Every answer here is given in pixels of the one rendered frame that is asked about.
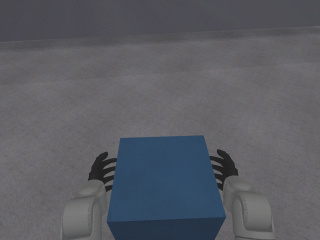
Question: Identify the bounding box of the robot left hand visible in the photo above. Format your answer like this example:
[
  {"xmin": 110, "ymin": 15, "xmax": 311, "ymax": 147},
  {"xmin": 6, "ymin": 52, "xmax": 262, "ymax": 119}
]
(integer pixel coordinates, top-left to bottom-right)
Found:
[{"xmin": 88, "ymin": 152, "xmax": 117, "ymax": 192}]

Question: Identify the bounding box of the left robot forearm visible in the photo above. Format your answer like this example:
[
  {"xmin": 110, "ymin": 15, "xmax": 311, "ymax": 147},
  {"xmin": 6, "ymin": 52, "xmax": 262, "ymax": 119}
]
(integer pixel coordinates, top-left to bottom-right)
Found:
[{"xmin": 59, "ymin": 179, "xmax": 108, "ymax": 240}]

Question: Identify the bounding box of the robot right hand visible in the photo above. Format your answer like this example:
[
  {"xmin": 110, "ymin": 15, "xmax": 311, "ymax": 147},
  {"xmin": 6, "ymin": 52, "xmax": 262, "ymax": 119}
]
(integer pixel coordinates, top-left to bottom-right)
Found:
[{"xmin": 209, "ymin": 149, "xmax": 239, "ymax": 191}]

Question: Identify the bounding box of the right robot forearm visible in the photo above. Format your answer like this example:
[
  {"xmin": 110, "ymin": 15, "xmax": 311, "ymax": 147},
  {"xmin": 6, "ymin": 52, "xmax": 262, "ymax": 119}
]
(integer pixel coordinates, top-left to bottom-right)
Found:
[{"xmin": 222, "ymin": 175, "xmax": 276, "ymax": 240}]

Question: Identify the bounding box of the carton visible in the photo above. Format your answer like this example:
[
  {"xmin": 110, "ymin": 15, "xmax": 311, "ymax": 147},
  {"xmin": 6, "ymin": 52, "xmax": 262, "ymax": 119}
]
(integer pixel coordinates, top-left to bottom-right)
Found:
[{"xmin": 106, "ymin": 135, "xmax": 226, "ymax": 240}]

